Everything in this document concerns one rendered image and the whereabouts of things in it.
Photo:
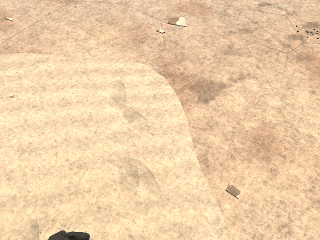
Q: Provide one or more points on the robot left hand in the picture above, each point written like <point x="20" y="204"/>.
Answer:
<point x="63" y="235"/>

